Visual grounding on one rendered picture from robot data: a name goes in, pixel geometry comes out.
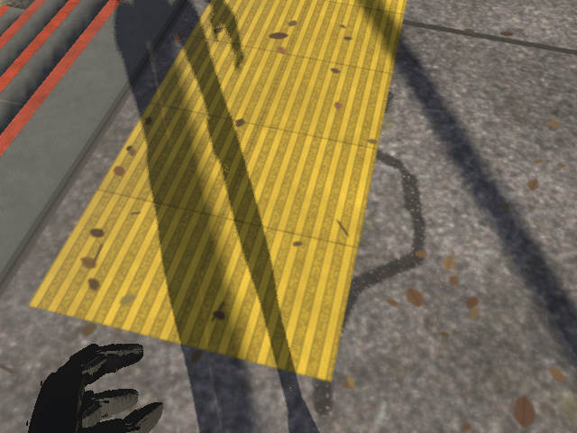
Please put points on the robot left hand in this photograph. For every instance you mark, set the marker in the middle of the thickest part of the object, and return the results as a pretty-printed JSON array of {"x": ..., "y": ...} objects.
[{"x": 63, "y": 406}]

